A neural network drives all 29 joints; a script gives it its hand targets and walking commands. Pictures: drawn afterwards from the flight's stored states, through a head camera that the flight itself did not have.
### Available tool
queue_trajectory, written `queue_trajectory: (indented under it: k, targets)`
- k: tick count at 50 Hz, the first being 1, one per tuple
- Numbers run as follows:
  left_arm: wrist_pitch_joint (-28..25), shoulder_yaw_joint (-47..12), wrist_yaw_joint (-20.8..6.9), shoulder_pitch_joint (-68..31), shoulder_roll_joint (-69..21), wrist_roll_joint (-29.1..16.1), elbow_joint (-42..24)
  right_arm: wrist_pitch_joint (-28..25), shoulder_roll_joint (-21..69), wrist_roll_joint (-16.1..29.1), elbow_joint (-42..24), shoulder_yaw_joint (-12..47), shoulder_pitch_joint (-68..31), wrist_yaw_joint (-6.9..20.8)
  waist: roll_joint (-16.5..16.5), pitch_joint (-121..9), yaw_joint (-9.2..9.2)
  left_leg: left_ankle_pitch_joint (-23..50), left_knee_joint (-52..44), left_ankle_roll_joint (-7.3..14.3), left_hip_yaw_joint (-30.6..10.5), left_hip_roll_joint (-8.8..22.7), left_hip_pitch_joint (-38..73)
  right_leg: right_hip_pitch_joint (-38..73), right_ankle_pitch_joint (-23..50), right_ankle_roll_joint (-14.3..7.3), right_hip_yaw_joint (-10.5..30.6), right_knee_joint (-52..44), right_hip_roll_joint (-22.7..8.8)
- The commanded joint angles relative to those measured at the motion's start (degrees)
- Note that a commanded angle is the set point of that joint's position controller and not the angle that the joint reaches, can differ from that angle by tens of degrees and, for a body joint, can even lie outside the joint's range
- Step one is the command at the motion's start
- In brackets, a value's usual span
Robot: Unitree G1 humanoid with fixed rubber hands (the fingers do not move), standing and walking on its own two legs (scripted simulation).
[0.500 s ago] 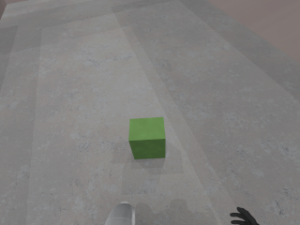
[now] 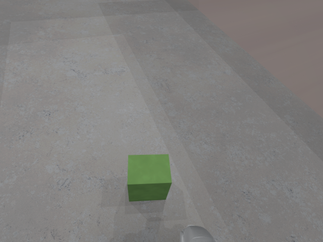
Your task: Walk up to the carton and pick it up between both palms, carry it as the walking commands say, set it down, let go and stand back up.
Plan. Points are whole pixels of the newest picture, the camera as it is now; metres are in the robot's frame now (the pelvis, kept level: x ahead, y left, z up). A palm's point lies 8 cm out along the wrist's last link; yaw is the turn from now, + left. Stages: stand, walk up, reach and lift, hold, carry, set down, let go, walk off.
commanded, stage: walk up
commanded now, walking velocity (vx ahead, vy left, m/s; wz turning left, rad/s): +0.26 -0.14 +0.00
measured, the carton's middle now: (148, 178) +0.54 -0.01 -0.65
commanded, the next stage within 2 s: none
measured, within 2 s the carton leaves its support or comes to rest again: neither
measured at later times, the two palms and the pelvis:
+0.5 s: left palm out of the picture +0.06 +0.26 -0.12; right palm out of the picture +0.10 -0.29 -0.16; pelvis +0.04 -0.03 -0.01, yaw +2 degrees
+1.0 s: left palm out of the picture +0.04 +0.27 -0.15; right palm out of the picture +0.08 -0.20 -0.15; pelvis +0.03 +0.03 -0.01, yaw +1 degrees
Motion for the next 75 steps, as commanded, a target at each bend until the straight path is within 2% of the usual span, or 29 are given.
queue_trajectory:
  k: [1, 5, 7, 9, 10, 11, 14, 20, 26, 29, 30, 32, 35, 41, 44, 46, 48, 49, 50, 52, 55, 60, 63, 64, 65, 67, 69, 74, 75]
  targets:
    - [-0.07, -0.43, -0.49, -0.69, 0.35, -0.15, -1.82, -0.4, -8.2, -0.38, -0.52, -1.43, 2.42, -0.41, 12.8, 1.3, 0.46, 7.3, -9.86, 6.77, -8.89, 13.6, 1.24, -1.08, 2.19, 0.61, 0.93, -7.15, -1.26]
    - [-2.19, -0.7, 0.24, -4.02, 0.1, -0.5, -4.02, 0.21, -7.63, -0.85, 2.03, -0.78, 1.37, -0.34, 17.33, 1.05, 0.78, 5.84, -7.45, 7.76, -3.74, 7.32, -2.59, 10.14, 1.88, 0.18, -2.98, -19.85, 1.17]
    - [-3.02, -0.17, 1.82, 3.27, 1.14, -1.44, -0.59, 1.34, -7.44, -0.33, 2.12, 0.03, 0.06, -0.85, 10.29, -0.6, 3.62, 28.13, 3.58, 5.0, -1.83, 5.51, 1.44, 16.75, 9.91, -1.12, -3.48, -33.95, 2.83]
    - [-4.42, 1.19, 2.24, 7.24, 6.74, -0.35, 0.5, 1.28, -3.92, -0.01, 2.33, 0.67, 5.34, -1.14, 0.95, -6.47, 2.52, 4.93, 9.92, 0.84, -2.31, 1.68, -3.35, 27.8, 36.78, -2.67, 4.95, -33.38, -7.81]
    - [-4.32, 1.56, 2.07, 6.02, 9.72, -0.19, -0.17, 1.92, -2.22, 0.43, 1.93, 0.87, 8.91, -1.47, -10.26, -7.83, 1.85, -17.19, 16.91, -1.96, -0.77, -0.98, -8.65, 30.78, 55.12, -7.16, 12.16, -32.67, -16.91]
    - [-3.47, 1.46, 2.43, 5.69, 8.24, -0.74, -0.24, 3.22, -2.91, 0.44, 2.26, 0.71, 8.03, -2.05, -15.11, -11.51, 3.97, -24.8, 24.18, -1.76, -1.5, -1.48, -9.92, 30.88, 49.63, -11.62, 14.85, -34.67, -18.81]
    - [-1.72, 3.37, 4.73, 6.28, 11.74, -0.51, -0.81, 6.76, -8.87, -0.44, 0.43, -2.62, 1.49, -0.64, -3.86, -6.12, 3.5, -21.76, 42.52, -3.88, -6.58, -1.71, -19.79, 26.0, 32.86, -11.45, 18.03, -36.66, -22.39]
    - [-1.09, 1.45, 4.61, 1.15, 7.91, 0.35, -3.5, 8.63, -5.39, -0.96, -0.97, -1.29, -0.66, 1.64, -9.96, -2.66, 1.67, -10.99, 41.25, -3.37, -4.1, -2.48, -17.13, 11.18, -1.09, -8.91, 8.88, -42.61, -13.8]
    - [-0.67, 2.41, 3.97, 3.06, 11.51, 1.04, -2.89, 8.34, -5.52, -0.53, -3.48, 0.08, -4.85, 2.52, -11.5, -2.34, 3.27, -14.05, 24.43, -2.53, -2.67, -2.43, -11.84, 10.97, -9.45, -9.52, 10.18, -44.68, -15.55]
    - [-0.01, 1.38, 1.98, -0.68, 9.66, 0.64, -1.8, 5.85, -4.6, 0.49, -1.71, 1.3, -0.12, 1.41, -12.5, -4.0, -0.07, -4.15, 8.69, -1.09, 1.25, -4.58, 5.2, 4.52, -13.59, -7.05, 2.8, -40.11, -7.52]
    - [0.18, 0.48, 1.92, 1.98, 6.7, 0.74, -1.3, 4.85, -6.38, 0.37, -0.01, 0.61, 2.18, 0.86, -2.75, -3.16, 0.1, -0.85, 2.88, -1.52, -1.17, -2.09, 7.42, 3.21, -13.78, -5.45, 0.03, -33.31, -4.96]
    - [0.83, -1.53, 2.28, 5.23, 0.79, 0.43, -2.92, 3.36, -15.02, -0.75, -2.6, -0.67, -3.18, -0.16, 21.46, 2.82, 2.68, -10.07, -13.4, 2.2, -24.37, 17.9, -6.33, 1.0, -13.76, -0.78, -0.34, -18.32, 1.43]
    - [1.65, -0.72, 1.5, 5.51, 4.4, -0.45, -0.4, 3.35, -9.22, -0.21, -4.13, 0.82, -12.69, -0.31, 15.35, 2.54, 4.9, -9.53, -11.16, 3.88, -12.55, 7.55, -7.92, 8.45, -5.48, -1.82, 3.93, -13.14, 2.5]
    - [0.17, -1.54, 2.82, 4.71, 2.26, -0.89, 0.33, 2.82, -6.99, 0.33, -1.76, 0.16, -5.63, -1.88, 12.79, -1.77, 2.31, 24.0, -1.13, 7.09, -9.19, 8.77, 5.19, 12.49, -6.06, -2.21, 1.39, -25.02, 3.12]
    - [-1.19, -1.18, 3.58, 8.0, 2.05, -0.51, 1.47, 3.35, -5.53, 0.45, -0.47, 0.17, -4.69, -1.9, 9.64, -3.55, 3.74, 16.98, 1.16, 4.15, -9.69, 6.03, 1.75, 22.88, 5.99, -3.32, 2.17, -38.28, 0.42]
    - [-1.6, -1.14, 3.14, 5.34, 4.29, -0.75, 2.2, 3.34, -3.55, 0.98, 0.27, 0.87, -5.05, -1.86, 0.41, -0.92, 2.66, 2.61, -1.26, 1.82, -6.57, 0.82, -0.28, 22.92, 15.79, -5.32, 8.03, -37.7, -3.32]
    - [-1.77, -1.08, 3.03, 5.77, 2.73, -0.46, 2.99, 3.73, -4.42, 0.69, 1.61, 0.63, -4.89, -1.97, -0.82, 0.5, 2.77, 1.83, -1.63, 1.53, -6.08, 1.0, 1.1, 21.04, 11.98, -5.08, 7.77, -39.05, -2.68]
    - [-1.57, 0.32, 2.95, 7.84, 4.49, -0.43, 2.57, 3.52, -5.06, 1.0, 2.68, -0.72, -2.23, -1.49, -1.05, -0.96, 1.34, -2.29, 1.32, 0.44, -5.06, 2.71, -0.56, 20.79, 3.76, -4.35, 6.13, -37.02, -2.86]
    - [-0.5, 1.03, 1.71, 7.01, 7.64, 0.1, 1.4, 3.82, -8.67, -0.16, 2.65, -1.94, 2.96, -1.15, -2.76, -2.15, -0.89, -29.7, -0.91, 4.03, -15.38, 8.53, 3.87, 10.33, -20.45, -3.99, 3.71, -28.3, 1.48]
    - [0.47, 0.91, 0.14, -4.22, 3.3, 0.58, -4.89, 4.17, -14.18, -1.07, 3.72, -4.08, 7.18, -2.37, 11.88, 7.34, -4.98, -42.05, -15.94, 10.6, -36.22, 25.46, 4.87, -11.32, -16.63, -1.2, 2.43, -2.95, 2.29]
    - [-1.04, 1.27, -0.74, 3.45, 3.04, 0.44, -3.33, 2.2, -10.34, -0.31, 1.55, -2.44, -1.84, -2.08, 10.5, 4.71, 1.92, -25.93, -14.83, 6.56, -20.46, 17.62, -2.85, -1.61, -5.28, 0.3, 5.33, -3.31, -0.28]
    - [-0.91, 0.05, -1.4, 2.37, 1.75, -0.51, -5.19, 1.97, -11.86, -1.08, 1.47, -2.59, -1.04, -0.8, 15.01, 3.71, 1.29, -19.28, -11.42, 5.06, -9.23, 11.63, -8.44, 13.31, -5.7, 0.96, -2.11, -19.76, 3.11]
    - [-2.66, 0.78, 0.09, 11.77, 4.44, -0.94, -1.78, 2.42, -9.75, -1.52, 1.66, -1.76, -0.2, 0.0, 9.5, -0.06, 6.38, -23.95, 1.41, 2.59, -3.38, 3.78, -14.04, 30.1, -1.19, 0.27, -5.97, -31.16, 4.17]
    - [-3.56, 1.44, 0.57, 17.41, 7.94, -0.19, 0.32, 2.27, -6.14, -1.7, 0.23, -0.78, 0.67, 0.29, -2.82, -1.04, 7.9, -24.32, 16.09, 1.25, 0.26, 0.08, -18.86, 33.41, -7.01, -0.53, 4.59, -38.33, -5.12]
    - [-4.28, 1.97, 1.24, 20.6, 14.0, 0.53, 0.58, 2.07, -1.61, -1.75, -2.96, 0.41, -1.15, 0.4, -15.1, -0.21, 8.96, -25.76, 31.44, -0.72, 0.67, -3.26, -27.84, 30.49, -21.09, -4.25, 27.66, -49.57, -20.9]
    - [-4.05, 1.43, 1.3, 14.86, 12.75, 0.9, -0.6, 2.8, -7.35, -1.53, -2.94, -0.97, -3.73, 0.77, -5.42, 4.66, 5.56, -16.61, 40.11, 0.17, -6.6, 2.65, -28.69, 21.1, -28.24, -9.25, 31.82, -52.28, -22.79]
    - [-4.94, 0.8, 1.46, 9.31, 8.23, 0.1, -1.67, 2.8, -7.04, -1.57, -0.02, -1.45, 0.51, 1.82, -0.96, 5.5, 2.8, -7.0, 38.38, -1.5, -7.14, 3.74, -25.1, 20.04, -12.85, -6.31, 19.39, -48.34, -16.42]
    - [-6.51, -1.1, 1.99, 8.1, 1.46, -0.31, -0.44, 4.96, -2.98, 0.69, -1.06, 0.11, -0.94, 1.37, -9.6, 0.08, 0.72, -6.01, 27.35, -1.35, -2.37, -2.11, -11.44, 22.15, 58.35, -6.68, 0.38, -37.56, -8.47]
    - [-6.13, -0.9, 2.21, 8.59, 1.34, -0.11, 0.55, 4.94, -1.97, 1.31, -1.62, 1.02, -3.42, 1.03, -13.84, -1.39, 1.18, -7.73, 23.19, -1.31, -1.26, -3.58, -9.32, 23.29, 58.6, -7.59, -1.39, -37.41, -6.68]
